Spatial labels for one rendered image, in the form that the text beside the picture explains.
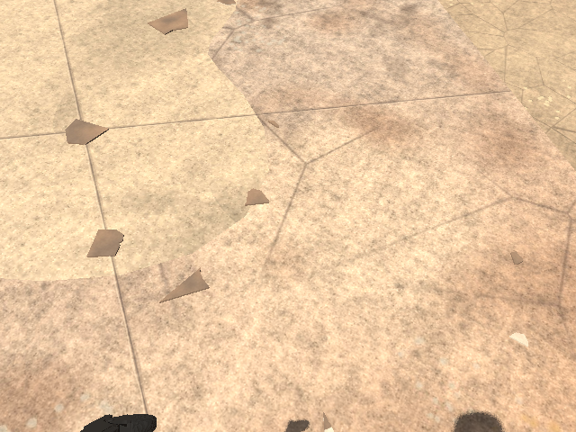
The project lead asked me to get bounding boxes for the left robot hand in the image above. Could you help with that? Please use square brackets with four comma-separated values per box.
[80, 414, 157, 432]

